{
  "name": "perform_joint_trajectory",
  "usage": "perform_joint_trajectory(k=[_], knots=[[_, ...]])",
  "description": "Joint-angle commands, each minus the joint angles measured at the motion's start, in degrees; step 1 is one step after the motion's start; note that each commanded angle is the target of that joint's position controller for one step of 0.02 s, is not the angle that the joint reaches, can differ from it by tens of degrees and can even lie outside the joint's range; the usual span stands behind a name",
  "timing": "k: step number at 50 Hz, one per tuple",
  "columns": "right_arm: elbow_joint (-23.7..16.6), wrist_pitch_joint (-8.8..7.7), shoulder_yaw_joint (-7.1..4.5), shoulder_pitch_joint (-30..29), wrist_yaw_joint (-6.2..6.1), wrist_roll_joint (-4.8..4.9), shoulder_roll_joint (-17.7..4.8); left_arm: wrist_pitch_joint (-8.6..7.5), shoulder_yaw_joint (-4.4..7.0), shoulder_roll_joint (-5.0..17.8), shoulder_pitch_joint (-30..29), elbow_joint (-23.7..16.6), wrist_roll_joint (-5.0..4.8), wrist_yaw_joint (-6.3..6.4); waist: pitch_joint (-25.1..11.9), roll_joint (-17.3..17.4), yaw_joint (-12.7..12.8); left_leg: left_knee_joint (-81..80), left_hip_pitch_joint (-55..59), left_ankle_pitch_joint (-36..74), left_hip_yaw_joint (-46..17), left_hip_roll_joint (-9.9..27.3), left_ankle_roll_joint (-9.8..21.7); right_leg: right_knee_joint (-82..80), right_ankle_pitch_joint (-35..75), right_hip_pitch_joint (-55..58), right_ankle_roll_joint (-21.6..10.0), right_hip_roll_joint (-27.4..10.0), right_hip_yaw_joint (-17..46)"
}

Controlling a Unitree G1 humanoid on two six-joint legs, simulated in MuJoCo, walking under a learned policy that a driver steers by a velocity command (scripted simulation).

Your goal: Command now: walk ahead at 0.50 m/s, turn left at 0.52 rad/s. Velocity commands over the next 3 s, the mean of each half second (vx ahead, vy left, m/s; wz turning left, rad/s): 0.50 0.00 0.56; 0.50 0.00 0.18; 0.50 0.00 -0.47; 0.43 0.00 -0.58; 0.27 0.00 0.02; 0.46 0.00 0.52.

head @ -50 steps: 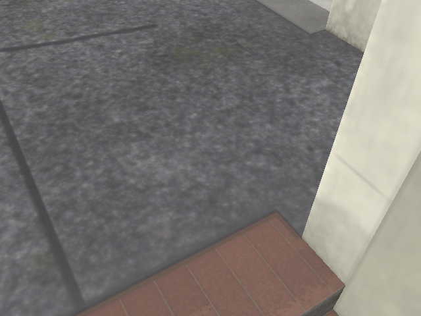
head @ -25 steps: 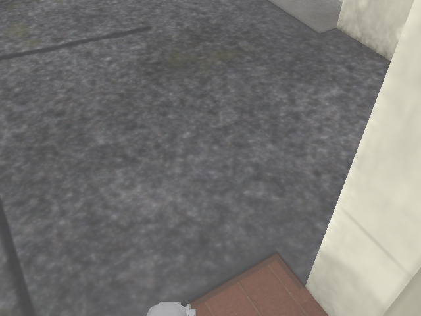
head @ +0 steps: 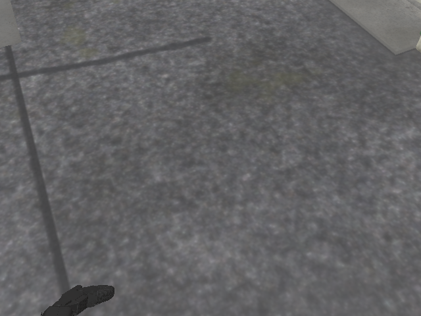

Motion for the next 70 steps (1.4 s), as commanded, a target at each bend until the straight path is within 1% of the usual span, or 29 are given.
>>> perform_joint_trajectory(k=[1, 2, 3, 4, 5, 6, 7, 9, 12, 17, 19, 20, 21, 22, 25, 27, 28, 29, 38, 39, 40, 41, 44, 51, 59, 60, 61, 63, 70], knots=[[-10.83, -1.82, -0.93, -16.16, 2.99, 1.19, -12.90, -1.26, 2.77, 5.73, 29.17, 4.73, 1.99, -1.97, -11.78, -4.96, 16.90, -15.08, -30.42, 51.68, -15.98, 6.49, -38.63, -18.64, 1.18, 53.94, -1.02, 11.26, -13.00], [-18.70, -1.77, -2.28, -26.56, 2.92, 1.86, -13.86, -1.86, 4.96, 9.79, 51.65, 12.62, 4.83, -3.16, -9.79, -10.91, 21.72, -1.06, -52.43, 57.91, -6.86, 3.60, -45.46, -32.38, 1.13, 83.88, -0.85, 11.50, -12.92], [-8.93, -2.90, 0.97, -13.85, 4.12, -3.38, -6.85, -2.69, 4.45, 6.99, 40.78, 12.44, 4.97, -6.37, -11.90, -26.47, 19.81, 41.13, -46.32, -3.32, -4.22, 0.19, -31.55, -36.29, 27.42, 74.93, -1.82, -0.72, 1.14], [-3.81, -3.53, 3.45, -8.54, 5.54, -1.50, -0.87, -1.26, 2.18, -0.73, 40.93, 13.20, 6.49, -7.51, -4.67, -3.39, 22.77, 74.64, -47.40, -15.94, -11.54, 2.76, -10.37, -33.30, 9.58, 56.74, -3.51, -4.69, 2.39], [-2.91, -4.10, 5.31, -2.28, 5.49, -1.14, 6.88, -0.34, 0.13, -0.16, 50.21, 18.50, 6.01, -8.95, 3.66, -2.97, 18.54, 86.63, -52.69, -9.42, -23.32, 1.23, 0.37, -27.89, 21.52, 48.21, -13.46, -8.47, 13.44], [-2.38, -5.66, 4.60, 9.53, 5.27, -1.62, 6.68, -1.30, -1.38, 2.10, 33.51, 14.28, 3.96, -10.47, -0.65, -6.55, 1.85, 85.48, -55.87, -6.79, -24.85, 2.79, 1.76, -33.33, 38.83, 47.39, -21.72, -13.64, 23.80], [1.02, -6.28, 4.06, 16.46, 5.57, -2.99, -0.58, -2.27, 0.07, 6.72, 7.81, 7.21, 0.63, -10.12, -10.90, -3.54, -4.05, 82.55, -49.85, -9.13, -21.11, 10.00, -1.48, -46.20, 9.87, 40.98, -24.62, -22.34, 27.43], [-0.05, -4.38, 3.69, 7.01, 3.78, -3.31, -3.39, -7.19, -0.57, 2.50, -0.44, 4.84, -5.28, -5.77, -12.76, -1.10, -0.48, 74.43, -44.81, -3.06, -14.28, 15.16, -9.67, -56.58, -23.86, 33.87, -17.84, -16.43, 30.09], [-2.40, -4.66, 3.52, -4.83, 4.43, -2.99, -4.09, -10.01, -0.15, 5.84, 3.62, 7.67, -0.68, -2.40, -5.52, -0.67, 3.16, 49.79, -27.39, 6.75, -6.09, 22.44, -13.22, -55.07, -9.71, 20.16, -9.04, -6.19, 3.78], [-2.54, -7.82, 2.94, -14.42, 4.79, 0.59, -4.68, -6.44, 2.74, 15.68, 15.28, 11.47, -2.33, -4.04, -0.67, -4.07, 9.67, 4.73, -7.20, -0.65, 3.56, 16.79, -11.08, -50.57, -8.71, 33.77, -8.05, -11.29, -2.92], [0.29, -10.87, -1.16, -1.10, 1.77, 0.09, -12.01, -6.66, 0.97, 9.23, 17.28, 12.14, 1.64, -3.95, -9.42, -0.63, 2.52, 6.58, 13.56, 10.85, -3.37, 14.74, -2.44, -29.68, 8.51, 30.92, -3.52, -9.27, -7.63], [1.62, -11.05, -1.95, 15.19, 0.56, 0.52, -17.99, -7.99, -2.15, -0.63, 19.72, 5.72, 1.47, -3.96, -30.49, 17.97, 0.21, -0.21, 45.22, 22.14, -34.51, 30.80, 16.46, -10.12, -13.92, 13.68, 2.61, 4.04, -8.63], [6.27, -10.25, -1.48, 25.97, 1.21, -0.99, -15.76, -8.28, -2.28, 0.22, 10.17, 3.86, -0.36, -5.61, -21.30, 16.27, -7.22, -11.43, 51.36, 12.29, -54.23, 33.90, 16.25, 3.21, -20.97, -7.79, 2.85, 9.94, 0.44], [9.96, -10.12, -1.86, 28.21, 1.55, -1.81, -14.35, -8.33, -1.37, 1.80, -1.54, 1.77, -1.28, -5.37, -6.10, 10.24, -10.19, -10.50, 42.71, 2.84, -45.44, 31.23, 9.50, 11.83, -15.39, -19.48, 0.38, 7.11, 3.98], [5.54, -8.45, 2.56, 4.32, 2.61, 0.14, -3.43, -8.17, -0.59, 3.63, 0.82, 4.02, 2.15, -3.45, -3.82, 2.60, 3.29, -9.28, 10.50, -1.13, -30.03, 27.32, 5.18, 8.94, -2.25, -2.15, -2.62, -0.55, 4.27], [2.76, -7.71, 3.27, -2.78, 2.35, -0.72, -1.61, -7.59, -0.43, 3.22, 0.35, 3.44, 1.64, -3.79, -6.00, 1.13, 5.66, -12.30, 5.28, 2.10, -27.53, 26.37, 6.92, 4.61, -1.13, 1.05, -1.41, -0.42, 3.59], [0.90, -6.01, 1.25, -2.55, 0.32, 4.17, -6.05, -7.65, 0.42, 5.96, 0.05, -0.14, -4.82, -3.59, -1.78, 1.42, 6.99, -15.52, 1.48, 9.95, -27.47, 24.58, 6.53, -5.23, -2.34, 2.73, 0.31, -0.91, 2.45], [0.87, -5.13, 0.94, -4.20, -1.22, 4.17, -7.26, -7.82, 0.01, 6.06, -2.26, -0.29, -5.24, -3.84, -1.13, -0.31, 7.41, -15.13, 0.31, 13.51, -22.75, 23.79, 4.72, -15.57, 0.19, 5.51, 1.31, -0.69, 1.98], [1.42, -3.48, -1.21, 4.27, -2.43, 2.35, -8.13, -7.01, 2.84, 11.02, 1.62, 4.30, -2.21, -4.71, -7.51, 1.75, 7.76, 0.66, 10.57, 29.92, -14.82, 19.47, -2.13, -39.68, 13.87, 33.75, -2.51, 5.65, -2.24], [0.23, -3.18, -0.59, 3.30, -2.19, 1.26, -6.30, -7.09, 3.44, 13.02, 10.80, 6.32, -1.90, -4.61, -12.90, 1.46, 11.43, 13.78, 4.86, 28.73, -12.26, 17.09, -3.71, -37.05, 14.48, 45.78, -5.88, 0.67, 2.76], [-0.43, -3.99, 0.58, 12.03, -1.90, 1.69, -1.57, -6.63, 4.77, 17.96, 18.11, 7.53, -0.99, -4.39, -22.17, -15.12, 9.94, 38.67, -13.92, 11.65, -7.56, 9.89, -8.78, -41.66, 2.19, 66.48, -16.55, -12.53, 28.57], [-0.04, -5.13, 1.03, 13.35, -1.30, 1.96, -2.30, -6.10, 4.23, 15.52, 18.70, 8.22, -2.69, -4.73, -25.40, -23.82, 9.82, 48.11, -23.40, -14.09, -10.08, 8.24, -9.22, -53.94, -9.98, 70.39, -20.48, -16.63, 49.46], [-4.75, -6.62, 0.30, -4.57, -1.26, 1.59, -6.44, -4.87, 3.06, 11.21, 9.22, 6.34, -2.17, -4.17, -7.79, -3.73, 8.95, 47.98, -28.48, -3.67, -8.48, 16.19, -8.13, -55.05, -3.87, 49.13, -15.72, -10.41, 31.18], [-8.59, -5.76, 2.11, -10.91, -1.57, 0.42, -1.02, -4.49, 3.53, 11.85, 9.20, 7.77, -4.13, -3.32, -4.60, -4.30, 4.93, 15.49, -11.01, 4.85, -4.87, 16.78, -11.70, -57.62, 13.72, 28.85, -13.56, -2.42, 14.37], [-9.03, -7.15, -0.68, -10.58, -0.95, 2.09, -6.33, -2.44, 4.19, 10.11, 15.89, 7.51, -4.17, -2.94, -6.75, -6.11, 3.48, -2.97, 8.45, 6.65, -6.00, 14.62, -9.22, -42.34, -3.27, 28.19, -7.80, -0.02, 20.21], [-8.03, -7.26, -1.71, -2.08, -1.44, 1.21, -9.25, -2.75, 3.11, 6.24, 14.93, 6.23, -3.60, -3.15, -11.63, -1.21, -0.40, -4.26, 20.06, 2.08, -14.72, 23.74, -5.48, -27.25, -7.07, 21.53, -4.96, 3.80, 15.32], [-7.19, -6.59, -2.82, 3.18, -1.61, 0.22, -14.12, -3.79, 2.17, 3.80, 19.47, 3.88, -4.40, -3.26, -17.32, 15.30, 0.46, -10.15, 33.44, -8.05, -37.04, 37.38, 3.10, -10.14, -18.40, 6.18, -2.08, 8.93, 7.02], [-6.44, -6.51, -1.85, 2.98, -1.50, 1.22, -8.72, -3.65, 3.97, 10.98, 15.10, 3.67, -5.05, -3.14, -10.48, 8.57, -0.97, -14.44, 28.90, -22.04, -42.01, 37.06, 4.31, 5.07, -11.73, -4.52, -0.92, 3.40, 7.60], [-2.85, -6.78, -1.15, -4.53, -1.11, 0.57, -5.14, -1.00, 3.96, 7.11, 8.47, 1.55, -3.73, -3.96, -2.35, 2.77, 4.53, -19.96, 11.07, 10.99, -11.75, 28.58, 0.79, -3.59, 2.94, 3.23, 1.54, -1.42, 6.38]])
